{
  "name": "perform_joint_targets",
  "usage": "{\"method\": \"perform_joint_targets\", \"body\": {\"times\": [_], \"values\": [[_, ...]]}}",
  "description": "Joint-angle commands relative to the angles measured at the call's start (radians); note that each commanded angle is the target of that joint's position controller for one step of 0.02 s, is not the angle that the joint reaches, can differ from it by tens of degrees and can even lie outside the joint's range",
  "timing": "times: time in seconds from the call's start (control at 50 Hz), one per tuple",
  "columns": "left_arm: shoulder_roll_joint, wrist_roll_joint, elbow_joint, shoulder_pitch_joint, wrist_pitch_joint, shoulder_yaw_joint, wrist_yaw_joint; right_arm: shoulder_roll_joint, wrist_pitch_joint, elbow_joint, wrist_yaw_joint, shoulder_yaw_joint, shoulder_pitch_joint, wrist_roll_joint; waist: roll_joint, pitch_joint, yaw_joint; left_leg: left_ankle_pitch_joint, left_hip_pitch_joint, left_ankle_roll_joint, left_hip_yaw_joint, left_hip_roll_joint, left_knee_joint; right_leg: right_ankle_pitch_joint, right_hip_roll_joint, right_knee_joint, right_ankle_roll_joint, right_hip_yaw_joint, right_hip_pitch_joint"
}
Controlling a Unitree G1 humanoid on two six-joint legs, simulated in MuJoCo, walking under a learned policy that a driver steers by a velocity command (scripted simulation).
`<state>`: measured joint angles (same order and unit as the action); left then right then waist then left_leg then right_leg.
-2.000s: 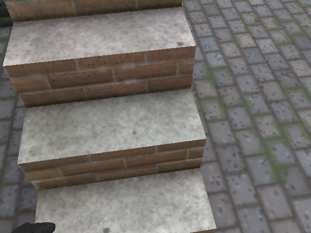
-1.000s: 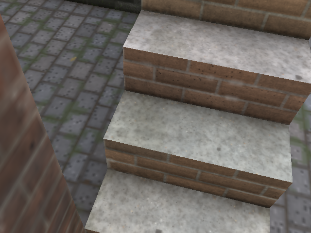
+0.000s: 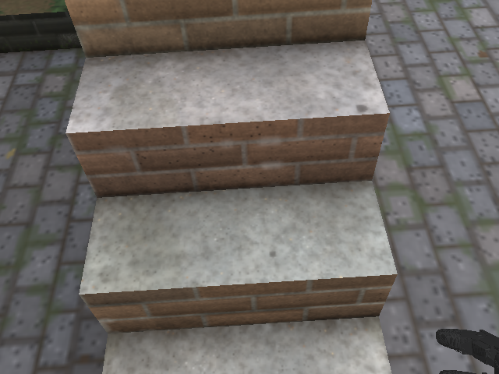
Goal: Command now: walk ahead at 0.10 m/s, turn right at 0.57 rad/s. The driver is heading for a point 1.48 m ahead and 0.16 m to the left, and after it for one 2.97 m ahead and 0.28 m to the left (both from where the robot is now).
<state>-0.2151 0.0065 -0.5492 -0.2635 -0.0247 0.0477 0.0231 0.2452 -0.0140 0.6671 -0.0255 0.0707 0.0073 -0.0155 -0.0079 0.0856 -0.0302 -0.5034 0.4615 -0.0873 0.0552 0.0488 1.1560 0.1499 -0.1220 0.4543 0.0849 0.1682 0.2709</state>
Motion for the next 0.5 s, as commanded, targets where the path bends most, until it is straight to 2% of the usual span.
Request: {"method": "perform_joint_targets", "body": {"times": [0.02,0.06,0.08,0.12,0.14,0.16,0.18,0.2,0.22,0.24,0.26,0.28,0.3,0.32,0.34,0.36,0.38,0.4,0.42,0.44,0.46,0.48,0.5], "values": [[-0.134,-0.003,0.094,0.067,0.004,0.054,0.012,0.038,-0.004,-0.038,-0.009,0.008,0.01,-0.007,-0.109,-0.168,0.015,0.014,-0.066,-0.005,-0.03,0.023,-0.19,-0.295,0.195,-0.124,0.076,0.231,-0.129],[-0.128,0.009,0.103,0.065,-0.006,0.056,0.01,0.055,-0.008,-0.013,-0.011,0.009,-0.022,-0.01,-0.175,-0.156,0.001,0.031,-0.116,0.007,-0.019,0.024,-0.28,-0.073,0.199,-0.158,0.074,0.273,-0.096],[-0.125,0.004,0.103,0.059,-0.009,0.058,0.006,0.061,-0.006,-0.016,-0.011,0.01,-0.012,-0.011,-0.192,-0.142,-0.01,0.035,-0.124,0.021,-0.011,0.027,-0.329,0.046,0.195,-0.181,0.082,0.308,-0.083],[-0.123,0.0,0.102,0.053,-0.011,0.06,-0.006,0.071,0.007,-0.012,-0.002,0.011,-0.001,-0.009,-0.188,-0.117,-0.026,0.026,-0.129,0.046,-0.001,0.026,-0.43,0.149,0.206,-0.2,0.092,0.369,-0.092],[-0.12,0.002,0.09,0.016,-0.015,0.061,-0.012,0.089,0.017,0.009,0.002,0.024,-0.038,-0.018,-0.194,-0.129,-0.03,0.01,-0.147,0.059,0.014,0.025,-0.491,0.204,0.212,-0.22,0.09,0.396,-0.117],[-0.124,-0.006,0.088,0.02,-0.012,0.064,-0.014,0.104,0.027,0.018,0.005,0.032,-0.046,-0.018,-0.186,-0.113,-0.029,0.028,-0.156,0.069,0.026,0.017,-0.557,0.217,0.209,-0.218,0.087,0.419,-0.124],[-0.141,-0.015,0.087,0.03,-0.011,0.068,-0.015,0.112,0.036,0.025,0.004,0.037,-0.065,-0.019,-0.163,-0.102,-0.013,0.081,-0.177,0.081,0.033,0.012,-0.648,0.202,0.203,-0.201,0.077,0.434,-0.122],[-0.14,-0.023,0.085,0.046,-0.008,0.068,-0.016,0.111,0.044,0.05,0.004,0.041,-0.11,-0.014,-0.141,-0.111,0.008,0.172,-0.242,0.094,0.018,-0.003,-0.765,0.194,0.194,-0.179,0.062,0.416,-0.107],[-0.132,-0.023,0.083,0.037,-0.005,0.066,-0.018,0.124,0.048,0.073,0.003,0.045,-0.143,-0.008,-0.095,-0.118,0.008,0.267,-0.342,0.112,0.031,-0.047,-0.839,0.25,0.159,-0.12,0.031,0.368,-0.039],[-0.116,-0.017,0.083,0.022,-0.005,0.063,-0.021,0.154,0.045,0.08,0.004,0.051,-0.17,0.01,0.032,-0.12,0.006,0.293,-0.453,0.174,0.151,-0.156,-0.849,0.364,0.085,0.046,-0.023,0.26,0.121],[-0.114,-0.032,0.098,0.04,-0.008,0.064,-0.008,0.201,0.047,0.069,0.013,0.053,-0.19,0.051,0.257,-0.116,0.039,0.488,-0.374,0.333,0.418,-0.414,-0.94,0.493,-0.086,0.49,-0.109,0.046,0.23],[-0.218,-0.014,0.09,-0.036,-0.01,0.098,-0.003,0.168,0.058,0.036,0.018,0.043,-0.075,0.078,0.216,-0.101,-0.029,0.658,-0.15,0.434,0.428,-0.52,-0.91,0.539,-0.019,0.86,-0.18,0.023,0.147],[-0.212,-0.005,0.064,-0.074,-0.02,0.096,-0.002,0.095,0.054,0.008,0.011,0.021,0.031,0.063,0.179,-0.117,-0.065,0.668,-0.125,0.409,0.305,-0.431,-0.864,0.491,0.005,1.005,-0.2,0.011,0.138],[-0.185,0.004,0.056,-0.039,-0.021,0.084,-0.004,0.057,0.055,0.013,0.01,0.006,0.028,0.036,0.089,-0.105,-0.054,0.574,-0.187,0.347,0.209,-0.327,-0.835,0.398,0.02,0.982,-0.205,0.041,0.192],[-0.12,0.012,0.045,-0.021,-0.019,0.062,-0.005,0.042,0.049,0.035,0.009,-0.004,-0.005,0.021,0.05,-0.104,-0.035,0.538,-0.233,0.325,0.177,-0.27,-0.812,0.336,0.008,0.951,-0.208,0.047,0.217],[-0.061,0.012,0.038,-0.004,-0.013,0.038,-0.012,0.024,0.044,0.054,0.01,-0.017,-0.042,0.019,0.037,-0.091,-0.022,0.551,-0.256,0.323,0.151,-0.233,-0.81,0.306,0.02,0.832,-0.212,0.046,0.209],[-0.018,0.011,0.035,0.022,-0.005,0.019,-0.019,0.014,0.039,0.078,0.012,-0.024,-0.09,0.024,0.057,-0.093,-0.005,0.574,-0.295,0.321,0.131,-0.208,-0.815,0.292,0.042,0.689,-0.214,0.013,0.19],[0.003,0.011,0.041,0.052,0.0,0.01,-0.022,0.029,0.032,0.092,0.013,-0.023,-0.115,0.026,0.103,-0.094,-0.002,0.614,-0.345,0.312,0.127,-0.194,-0.814,0.29,0.085,0.527,-0.22,-0.056,0.177],[0.003,0.012,0.049,0.089,0.003,0.008,-0.019,0.06,0.024,0.09,0.013,-0.015,-0.119,0.025,0.151,-0.098,0.013,0.666,-0.362,0.301,0.136,-0.187,-0.808,0.307,0.109,0.394,-0.228,-0.116,0.127],[-0.012,0.009,0.053,0.123,0.005,0.012,-0.01,0.104,0.015,0.087,0.01,-0.002,-0.148,0.028,0.183,-0.097,0.045,0.733,-0.362,0.3,0.165,-0.198,-0.802,0.345,0.103,0.297,-0.231,-0.143,0.076],[-0.044,0.0,0.047,0.124,0.006,0.025,0.0,0.151,0.009,0.09,0.008,0.013,-0.183,0.028,0.202,-0.099,0.062,0.794,-0.381,0.305,0.204,-0.217,-0.793,0.357,0.087,0.235,-0.233,-0.152,0.051],[-0.076,-0.009,0.025,0.079,0.001,0.038,0.006,0.176,0.012,0.089,0.009,0.02,-0.198,0.021,0.185,-0.09,0.061,0.823,-0.393,0.311,0.254,-0.242,-0.794,0.341,0.085,0.177,-0.23,-0.135,0.028],[-0.086,-0.013,0.007,0.048,-0.001,0.045,0.014,0.188,0.018,0.091,0.011,0.025,-0.197,0.012,0.196,-0.091,0.054,0.826,-0.407,0.32,0.283,-0.256,-0.798,0.298,0.089,0.109,-0.22,-0.123,0.013]]}}
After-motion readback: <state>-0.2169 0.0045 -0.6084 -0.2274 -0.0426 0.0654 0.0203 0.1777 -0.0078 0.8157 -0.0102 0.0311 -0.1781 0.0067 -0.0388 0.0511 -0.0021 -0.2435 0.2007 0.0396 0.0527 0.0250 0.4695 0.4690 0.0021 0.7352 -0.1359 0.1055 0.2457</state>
